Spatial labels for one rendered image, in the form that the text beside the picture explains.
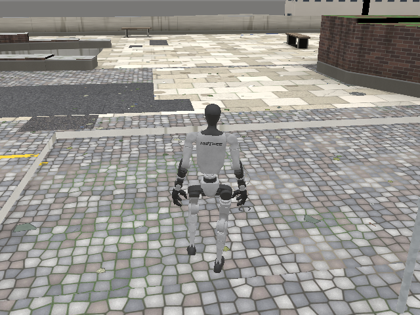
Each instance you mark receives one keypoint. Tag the robot right upper arm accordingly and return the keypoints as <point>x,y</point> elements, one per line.
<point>234,151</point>

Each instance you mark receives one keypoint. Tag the right robot forearm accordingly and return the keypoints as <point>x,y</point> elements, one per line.
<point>240,178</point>

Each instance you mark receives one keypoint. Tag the left robot forearm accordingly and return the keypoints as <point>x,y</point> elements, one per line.
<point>180,177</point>

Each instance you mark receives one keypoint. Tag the robot left upper arm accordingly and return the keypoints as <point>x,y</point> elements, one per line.
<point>187,150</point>

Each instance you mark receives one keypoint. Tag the robot torso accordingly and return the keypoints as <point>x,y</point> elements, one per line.
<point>210,159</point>

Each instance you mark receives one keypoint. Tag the left robot hand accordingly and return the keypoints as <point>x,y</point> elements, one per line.
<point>176,197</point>

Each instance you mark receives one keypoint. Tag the right robot hand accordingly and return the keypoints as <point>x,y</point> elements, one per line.
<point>243,196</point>

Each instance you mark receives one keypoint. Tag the right robot foot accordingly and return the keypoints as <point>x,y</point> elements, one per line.
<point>218,267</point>

